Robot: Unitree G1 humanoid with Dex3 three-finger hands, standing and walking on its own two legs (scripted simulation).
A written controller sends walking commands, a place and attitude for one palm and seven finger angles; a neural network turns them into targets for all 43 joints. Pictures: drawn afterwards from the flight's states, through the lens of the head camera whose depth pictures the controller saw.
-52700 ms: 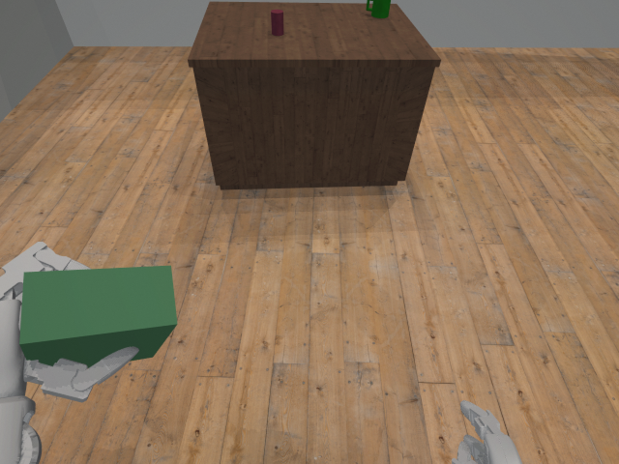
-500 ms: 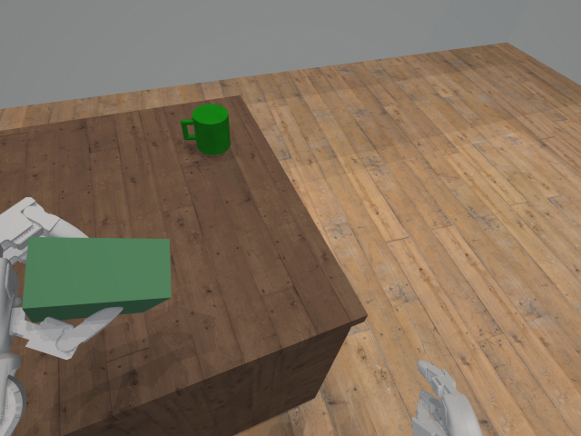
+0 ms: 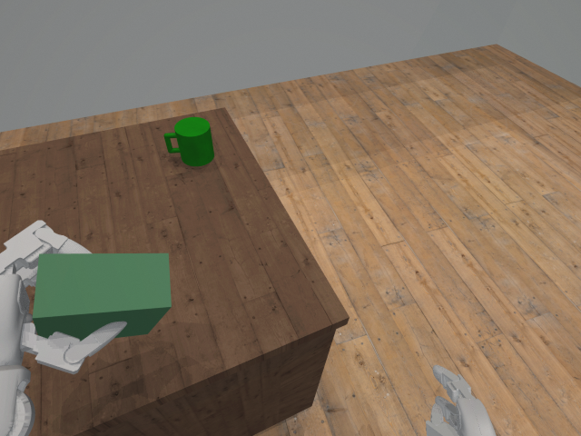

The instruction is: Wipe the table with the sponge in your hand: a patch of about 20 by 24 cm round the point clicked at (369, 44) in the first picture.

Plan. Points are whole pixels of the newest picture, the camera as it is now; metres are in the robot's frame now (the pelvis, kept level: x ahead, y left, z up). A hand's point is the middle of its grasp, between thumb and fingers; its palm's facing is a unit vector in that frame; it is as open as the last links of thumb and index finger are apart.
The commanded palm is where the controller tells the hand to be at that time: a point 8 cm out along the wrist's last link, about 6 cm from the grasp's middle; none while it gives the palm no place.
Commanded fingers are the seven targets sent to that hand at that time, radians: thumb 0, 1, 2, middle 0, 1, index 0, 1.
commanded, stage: come to a stop and stand still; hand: left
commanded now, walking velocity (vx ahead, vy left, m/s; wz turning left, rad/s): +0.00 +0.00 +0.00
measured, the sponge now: (121, 300) +0.23 +0.21 +0.12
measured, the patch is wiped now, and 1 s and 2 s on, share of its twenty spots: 0.00 0.00 0.00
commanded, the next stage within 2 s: look again from close up in 0.80 s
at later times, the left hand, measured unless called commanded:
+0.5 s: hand (76, 291) +0.23 +0.25 +0.15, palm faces +0.29 -0.88 -0.37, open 9.8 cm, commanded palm +0.17 +0.30 +0.17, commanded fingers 0.00 0.10 1.30 -1.20 -1.60 -1.20 -1.60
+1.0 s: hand (44, 291) +0.22 +0.28 +0.14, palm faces +0.36 -0.86 -0.36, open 9.8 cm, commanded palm +0.16 +0.31 +0.17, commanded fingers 0.00 0.10 1.30 -1.20 -1.60 -1.20 -1.60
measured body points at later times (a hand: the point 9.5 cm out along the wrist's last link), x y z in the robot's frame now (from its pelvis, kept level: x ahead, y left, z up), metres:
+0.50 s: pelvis +0.00 +0.02 +0.00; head +0.03 +0.03 +0.45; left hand +0.20 +0.29 +0.17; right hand +0.17 -0.21 -0.08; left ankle +0.02 +0.09 -0.74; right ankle +0.00 -0.12 -0.74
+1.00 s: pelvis +0.00 +0.03 +0.00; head +0.03 +0.06 +0.45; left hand +0.20 +0.32 +0.16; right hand +0.20 -0.19 -0.06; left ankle +0.02 +0.09 -0.74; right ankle +0.00 -0.12 -0.74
